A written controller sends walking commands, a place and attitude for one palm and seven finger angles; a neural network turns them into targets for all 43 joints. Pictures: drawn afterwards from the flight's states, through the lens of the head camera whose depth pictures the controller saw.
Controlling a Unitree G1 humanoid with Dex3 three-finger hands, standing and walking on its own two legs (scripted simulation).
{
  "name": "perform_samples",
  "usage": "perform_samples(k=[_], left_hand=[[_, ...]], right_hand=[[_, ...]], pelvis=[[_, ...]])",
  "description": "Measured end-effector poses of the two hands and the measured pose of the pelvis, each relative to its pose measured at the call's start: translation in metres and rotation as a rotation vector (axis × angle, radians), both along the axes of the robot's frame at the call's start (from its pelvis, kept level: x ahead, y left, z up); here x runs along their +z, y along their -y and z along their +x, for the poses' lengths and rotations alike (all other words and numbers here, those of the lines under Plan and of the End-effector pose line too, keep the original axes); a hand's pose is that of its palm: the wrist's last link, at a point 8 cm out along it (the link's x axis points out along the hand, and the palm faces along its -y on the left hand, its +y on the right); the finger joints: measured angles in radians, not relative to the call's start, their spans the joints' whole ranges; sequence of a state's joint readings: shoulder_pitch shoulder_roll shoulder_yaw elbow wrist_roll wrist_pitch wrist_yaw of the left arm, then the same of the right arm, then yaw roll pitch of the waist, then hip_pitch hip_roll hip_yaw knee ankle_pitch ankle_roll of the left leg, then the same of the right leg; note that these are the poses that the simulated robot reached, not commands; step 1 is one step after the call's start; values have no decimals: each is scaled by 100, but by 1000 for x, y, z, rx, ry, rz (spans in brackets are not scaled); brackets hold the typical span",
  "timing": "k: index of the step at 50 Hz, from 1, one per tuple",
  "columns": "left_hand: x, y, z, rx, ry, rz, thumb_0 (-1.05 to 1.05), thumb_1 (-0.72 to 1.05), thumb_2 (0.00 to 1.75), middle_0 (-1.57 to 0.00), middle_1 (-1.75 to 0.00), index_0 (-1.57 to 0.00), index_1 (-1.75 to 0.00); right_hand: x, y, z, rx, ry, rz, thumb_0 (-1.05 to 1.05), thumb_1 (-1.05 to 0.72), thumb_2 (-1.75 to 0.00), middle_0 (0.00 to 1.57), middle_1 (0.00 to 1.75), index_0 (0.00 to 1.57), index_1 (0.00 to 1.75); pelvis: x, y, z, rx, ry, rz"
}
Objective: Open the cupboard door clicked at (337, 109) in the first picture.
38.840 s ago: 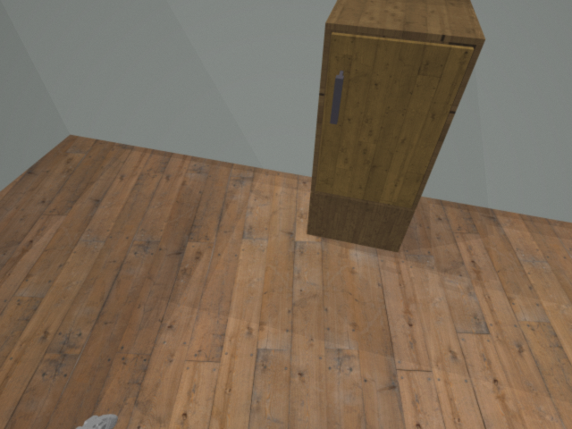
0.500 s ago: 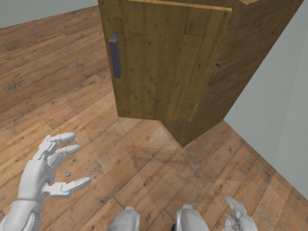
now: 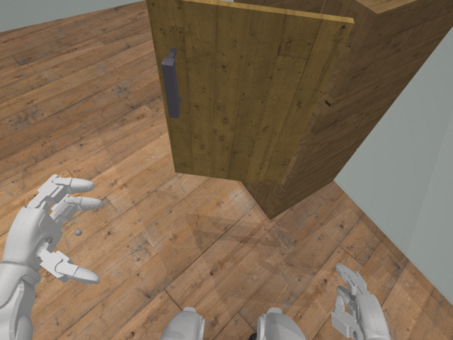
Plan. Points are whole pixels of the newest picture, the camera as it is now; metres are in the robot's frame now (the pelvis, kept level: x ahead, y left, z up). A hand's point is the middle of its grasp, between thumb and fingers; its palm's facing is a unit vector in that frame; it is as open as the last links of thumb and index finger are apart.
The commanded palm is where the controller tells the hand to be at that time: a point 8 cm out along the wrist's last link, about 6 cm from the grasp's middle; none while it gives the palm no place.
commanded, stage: raise the hand with hooked fingers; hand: left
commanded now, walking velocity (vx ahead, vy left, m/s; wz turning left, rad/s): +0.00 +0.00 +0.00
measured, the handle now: (173, 84) +0.62 +0.17 +0.04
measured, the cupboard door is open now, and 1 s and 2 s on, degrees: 51 51 51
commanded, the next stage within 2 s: move the hooked fingers beside the handle in 0.70 s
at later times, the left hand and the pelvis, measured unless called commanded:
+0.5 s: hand (92, 213) +0.29 +0.24 +0.05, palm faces -0.01 -1.00 -0.04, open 14.0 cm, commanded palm +0.27 +0.29 +0.05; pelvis +0.00 -0.02 +0.00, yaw -1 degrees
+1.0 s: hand (97, 200) +0.32 +0.24 +0.05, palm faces -0.06 -1.00 -0.02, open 14.0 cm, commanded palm +0.31 +0.29 +0.05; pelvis -0.01 -0.01 +0.00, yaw +0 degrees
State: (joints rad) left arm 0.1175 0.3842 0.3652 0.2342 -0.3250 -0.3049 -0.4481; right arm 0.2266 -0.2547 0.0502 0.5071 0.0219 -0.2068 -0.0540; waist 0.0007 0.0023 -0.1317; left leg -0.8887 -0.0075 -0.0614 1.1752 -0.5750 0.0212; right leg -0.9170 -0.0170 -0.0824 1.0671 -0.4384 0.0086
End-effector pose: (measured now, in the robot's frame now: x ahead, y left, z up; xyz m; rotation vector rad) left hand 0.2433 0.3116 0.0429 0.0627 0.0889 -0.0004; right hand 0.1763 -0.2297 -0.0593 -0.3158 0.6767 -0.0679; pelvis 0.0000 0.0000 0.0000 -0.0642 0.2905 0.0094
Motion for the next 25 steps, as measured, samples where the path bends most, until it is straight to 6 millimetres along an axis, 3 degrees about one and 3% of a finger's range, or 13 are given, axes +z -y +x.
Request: perform_samples(k=[10,14,21,25], left_hand=[[18,0,27,-9,61,2,-1,-50,30,-30,-120,-30,-120],[15,-2,35,-1,40,-19,-1,-50,30,-30,-120,-30,-120],[10,18,31,-56,7,-23,-1,-50,30,-30,-120,-30,-120],[11,16,29,-14,45,-24,-1,-50,30,-30,-120,-30,-120]], right_hand=[[-9,28,-19,-55,-69,-11,1,-90,-90,21,30,20,30],[-11,40,-28,-81,-90,-15,1,-90,-90,21,30,20,30],[-7,50,-39,-106,-92,-19,1,-90,-90,21,30,20,30],[-6,51,-42,-105,-92,-20,1,-90,-90,21,30,20,30]], pelvis=[[1,14,5,-14,-8,12],[2,18,4,-17,-11,18],[5,21,3,-31,-7,29],[4,22,0,-31,-1,32]])
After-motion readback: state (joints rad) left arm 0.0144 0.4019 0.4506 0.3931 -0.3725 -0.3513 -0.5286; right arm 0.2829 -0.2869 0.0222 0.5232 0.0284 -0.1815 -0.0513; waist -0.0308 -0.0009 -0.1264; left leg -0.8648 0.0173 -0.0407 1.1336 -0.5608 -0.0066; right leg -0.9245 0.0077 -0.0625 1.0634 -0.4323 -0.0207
